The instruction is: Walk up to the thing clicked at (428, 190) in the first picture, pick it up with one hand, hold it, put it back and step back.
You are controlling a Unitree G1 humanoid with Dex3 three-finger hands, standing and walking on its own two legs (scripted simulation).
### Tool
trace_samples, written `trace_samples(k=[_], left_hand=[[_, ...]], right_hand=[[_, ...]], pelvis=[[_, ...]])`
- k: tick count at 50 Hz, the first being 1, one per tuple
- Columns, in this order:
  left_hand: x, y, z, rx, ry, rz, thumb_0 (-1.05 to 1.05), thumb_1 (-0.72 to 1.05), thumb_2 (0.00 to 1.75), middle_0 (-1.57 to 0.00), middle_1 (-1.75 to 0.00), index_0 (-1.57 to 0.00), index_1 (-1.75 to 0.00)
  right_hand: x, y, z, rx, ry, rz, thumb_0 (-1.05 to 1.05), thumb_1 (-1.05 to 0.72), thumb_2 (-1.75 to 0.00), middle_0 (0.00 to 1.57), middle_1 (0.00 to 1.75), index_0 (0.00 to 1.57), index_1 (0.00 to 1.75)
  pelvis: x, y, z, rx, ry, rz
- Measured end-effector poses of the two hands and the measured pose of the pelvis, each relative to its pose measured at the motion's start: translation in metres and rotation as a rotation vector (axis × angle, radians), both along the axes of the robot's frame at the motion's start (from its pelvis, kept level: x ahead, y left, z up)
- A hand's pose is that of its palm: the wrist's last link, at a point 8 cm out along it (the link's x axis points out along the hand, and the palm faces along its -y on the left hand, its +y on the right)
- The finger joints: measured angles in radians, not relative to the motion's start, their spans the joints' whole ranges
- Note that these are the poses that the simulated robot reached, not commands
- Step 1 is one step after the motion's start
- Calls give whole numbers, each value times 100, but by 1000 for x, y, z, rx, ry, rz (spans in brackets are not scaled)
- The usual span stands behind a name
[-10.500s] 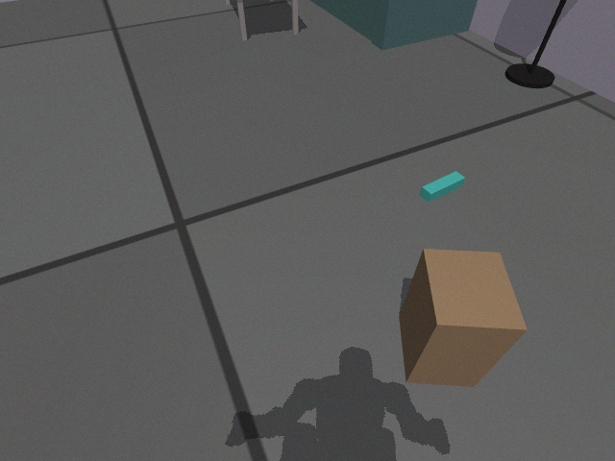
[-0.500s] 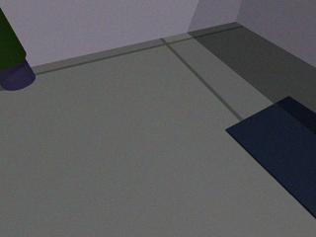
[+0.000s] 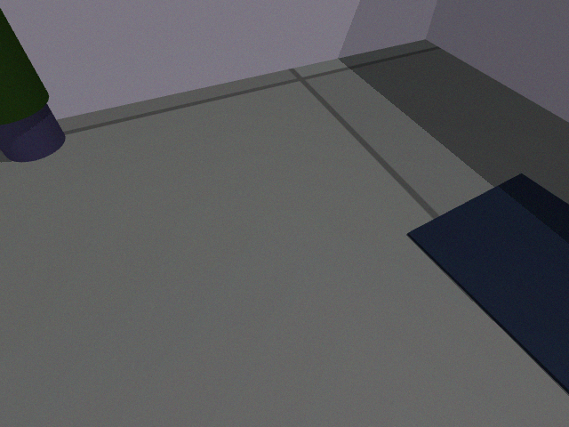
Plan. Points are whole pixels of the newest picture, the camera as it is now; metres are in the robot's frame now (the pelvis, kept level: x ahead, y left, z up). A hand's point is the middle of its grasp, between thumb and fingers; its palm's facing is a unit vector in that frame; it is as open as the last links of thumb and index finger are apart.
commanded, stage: stand
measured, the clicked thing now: out of the picture +0.20 +1.40 -0.76
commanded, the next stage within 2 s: walk up in 0.80 s
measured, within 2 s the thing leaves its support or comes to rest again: neither
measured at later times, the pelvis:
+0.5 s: pelvis +0.01 +0.00 +0.00, yaw +0 degrees
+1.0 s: pelvis +0.04 +0.02 -0.01, yaw +5 degrees
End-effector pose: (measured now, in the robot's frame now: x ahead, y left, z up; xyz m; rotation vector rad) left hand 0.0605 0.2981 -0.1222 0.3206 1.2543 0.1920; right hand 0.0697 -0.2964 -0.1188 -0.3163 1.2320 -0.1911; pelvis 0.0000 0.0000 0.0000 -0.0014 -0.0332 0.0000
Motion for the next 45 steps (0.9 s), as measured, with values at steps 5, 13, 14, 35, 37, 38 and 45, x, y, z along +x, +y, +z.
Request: trace_samples(k=[5,13,14,35,37,38,45], left_hand=[[-2,0,0,1,9,2,0,91,90,-20,-30,-20,-30],[0,0,0,2,10,3,0,91,90,-20,-30,-20,-30],[1,0,0,2,8,3,0,91,90,-20,-30,-20,-30],[9,-1,1,4,-14,-4,0,91,90,-20,-30,-20,-30],[8,-1,1,4,-15,-3,0,91,90,-20,-30,-20,-30],[8,-1,1,4,-15,-3,0,91,90,-20,-30,-20,-30],[2,14,5,-1,-89,41,0,91,90,-21,-30,-20,-30]], right_hand=[[0,0,-1,0,8,0,1,-90,-90,20,30,20,30],[4,0,-1,-1,11,4,1,-90,-90,20,30,20,30],[4,0,-1,-1,10,5,1,-90,-90,20,30,20,30],[13,-1,1,-3,-14,9,1,-90,-90,20,30,20,30],[12,-1,1,-3,-13,7,1,-90,-90,20,30,20,30],[11,-1,1,-4,-13,7,1,-90,-90,20,30,20,30],[16,-6,2,0,10,42,1,-90,-90,20,30,20,30]], pelvis=[[1,0,0,0,4,2],[4,0,0,-1,6,3],[5,0,0,-1,6,3],[7,0,0,-1,2,2],[6,0,0,-1,1,2],[6,0,0,-1,0,2],[15,4,-4,-13,13,49]])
